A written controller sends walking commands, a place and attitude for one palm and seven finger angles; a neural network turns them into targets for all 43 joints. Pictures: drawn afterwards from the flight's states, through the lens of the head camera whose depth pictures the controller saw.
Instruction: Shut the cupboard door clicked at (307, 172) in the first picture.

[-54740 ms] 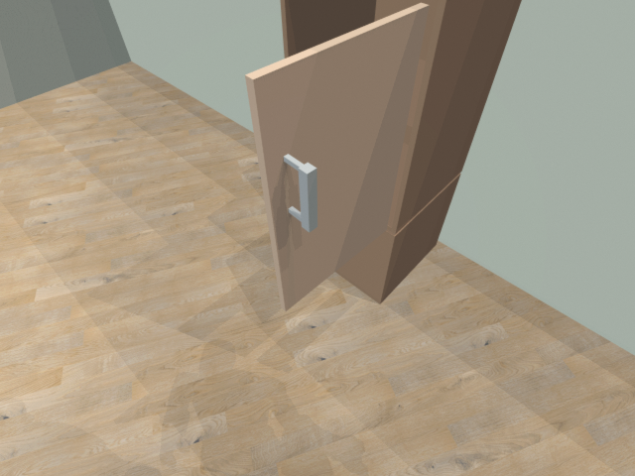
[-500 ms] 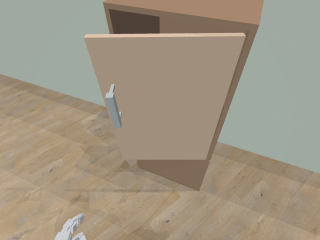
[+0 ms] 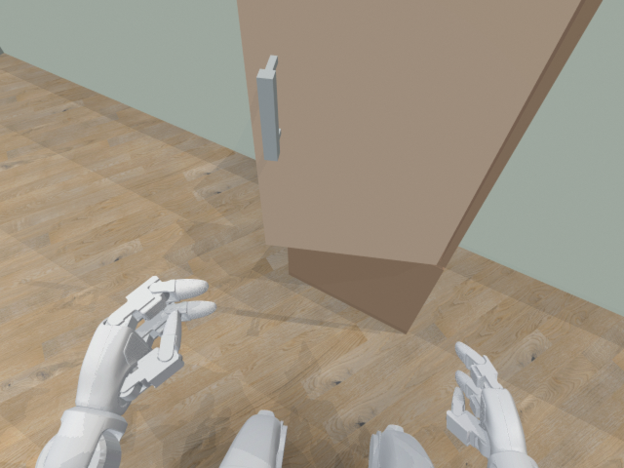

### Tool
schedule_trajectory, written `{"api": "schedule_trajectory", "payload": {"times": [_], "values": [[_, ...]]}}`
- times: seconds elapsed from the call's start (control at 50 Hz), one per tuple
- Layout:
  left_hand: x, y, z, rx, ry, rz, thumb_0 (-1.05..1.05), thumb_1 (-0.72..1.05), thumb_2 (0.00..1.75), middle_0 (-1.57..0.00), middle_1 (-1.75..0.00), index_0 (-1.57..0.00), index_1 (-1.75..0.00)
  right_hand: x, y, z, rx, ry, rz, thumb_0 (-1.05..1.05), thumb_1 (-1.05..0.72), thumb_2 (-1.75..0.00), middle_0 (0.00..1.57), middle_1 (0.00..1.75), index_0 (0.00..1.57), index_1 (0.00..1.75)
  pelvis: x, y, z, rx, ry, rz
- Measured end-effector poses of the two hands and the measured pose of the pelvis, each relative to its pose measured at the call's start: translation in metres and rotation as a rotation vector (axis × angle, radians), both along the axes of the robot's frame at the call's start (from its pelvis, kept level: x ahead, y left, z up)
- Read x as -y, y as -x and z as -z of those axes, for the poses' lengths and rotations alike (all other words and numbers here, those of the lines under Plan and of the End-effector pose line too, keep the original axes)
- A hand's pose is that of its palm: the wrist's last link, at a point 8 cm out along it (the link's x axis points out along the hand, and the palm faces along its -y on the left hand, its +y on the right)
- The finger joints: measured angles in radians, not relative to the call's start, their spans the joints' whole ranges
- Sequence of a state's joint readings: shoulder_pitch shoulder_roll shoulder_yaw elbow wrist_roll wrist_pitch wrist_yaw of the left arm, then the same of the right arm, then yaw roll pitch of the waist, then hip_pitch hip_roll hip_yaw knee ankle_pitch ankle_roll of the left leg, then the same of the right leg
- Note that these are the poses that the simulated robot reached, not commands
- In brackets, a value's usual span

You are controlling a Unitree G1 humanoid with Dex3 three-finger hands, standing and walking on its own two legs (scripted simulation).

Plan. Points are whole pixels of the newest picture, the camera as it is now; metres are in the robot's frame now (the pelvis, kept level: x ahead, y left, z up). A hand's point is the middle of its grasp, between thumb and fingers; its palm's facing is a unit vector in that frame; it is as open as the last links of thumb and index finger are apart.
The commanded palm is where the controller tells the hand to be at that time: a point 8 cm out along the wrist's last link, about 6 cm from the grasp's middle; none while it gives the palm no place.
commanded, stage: raise the hand and make a fist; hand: left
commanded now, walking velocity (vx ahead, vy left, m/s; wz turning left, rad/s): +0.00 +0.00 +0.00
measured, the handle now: (272, 110) +0.56 +0.13 +0.14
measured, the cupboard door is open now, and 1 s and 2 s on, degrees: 22 22 22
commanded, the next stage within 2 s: bring the fist close to the handle in 1.32 s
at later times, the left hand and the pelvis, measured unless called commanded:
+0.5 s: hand (160, 315) +0.25 +0.19 +0.11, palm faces -0.02 -1.00 -0.04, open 3.3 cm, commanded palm +0.22 +0.25 +0.11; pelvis +0.03 +0.02 +0.03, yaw -1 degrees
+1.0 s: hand (169, 270) +0.28 +0.18 +0.15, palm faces -0.02 -1.00 -0.05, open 3.1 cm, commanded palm +0.25 +0.23 +0.14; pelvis +0.05 -0.01 +0.06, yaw +0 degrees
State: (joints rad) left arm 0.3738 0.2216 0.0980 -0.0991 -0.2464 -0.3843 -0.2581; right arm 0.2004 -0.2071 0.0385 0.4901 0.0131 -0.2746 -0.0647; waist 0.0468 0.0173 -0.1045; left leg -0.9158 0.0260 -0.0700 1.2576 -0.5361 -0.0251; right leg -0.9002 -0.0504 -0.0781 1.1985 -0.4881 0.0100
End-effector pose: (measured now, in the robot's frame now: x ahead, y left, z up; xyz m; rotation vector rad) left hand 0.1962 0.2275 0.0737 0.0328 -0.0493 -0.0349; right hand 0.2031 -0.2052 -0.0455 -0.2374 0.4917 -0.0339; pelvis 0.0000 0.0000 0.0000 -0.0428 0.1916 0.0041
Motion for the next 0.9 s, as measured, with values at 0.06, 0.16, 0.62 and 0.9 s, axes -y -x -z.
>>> {"api": "schedule_trajectory", "payload": {"times": [0.06, 0.16, 0.62, 0.9], "values": [[0.002, -0.014, -0.004, -0.051, 0.005, 0.034, 0.02, 0.9, 0.9, -0.63, -0.77, -0.63, -0.77, -0.01, 0.022, 0.007, -0.075, -0.036, 0.033, 0.02, -0.9, -0.9, 0.2, 0.3, 0.2, 0.3, -0.005, -0.001, -0.007, 0.002, 0.001, 0.005], [-0.008, -0.019, -0.009, -0.126, 0.0, -0.002, 0.02, 0.9, 0.9, -0.72, -0.87, -0.72, -0.87, -0.009, 0.052, 0.005, -0.156, -0.042, 0.097, 0.02, -0.9, -0.9, 0.2, 0.3, 0.2, 0.3, -0.013, -0.008, -0.02, 0.005, -0.006, 0.019], [-0.02, -0.038, -0.046, -0.057, -0.018, -0.036, 0.02, 0.9, 0.9, -1.14, -1.33, -1.14, -1.33, 0.004, -0.014, -0.04, -0.045, 0.023, 0.046, 0.02, -0.9, -0.9, 0.2, 0.3, 0.2, 0.3, -0.013, -0.039, -0.039, 0.026, -0.004, 0.008], [-0.012, -0.056, -0.069, -0.054, -0.029, -0.023, 0.02, 0.9, 0.9, -1.28, -1.49, -1.29, -1.48, 0.018, -0.006, -0.033, -0.107, -0.009, 0.056, 0.02, -0.9, -0.9, 0.2, 0.3, 0.2, 0.3, 0.002, -0.048, -0.051, 0.055, -0.017, 0.006]]}}
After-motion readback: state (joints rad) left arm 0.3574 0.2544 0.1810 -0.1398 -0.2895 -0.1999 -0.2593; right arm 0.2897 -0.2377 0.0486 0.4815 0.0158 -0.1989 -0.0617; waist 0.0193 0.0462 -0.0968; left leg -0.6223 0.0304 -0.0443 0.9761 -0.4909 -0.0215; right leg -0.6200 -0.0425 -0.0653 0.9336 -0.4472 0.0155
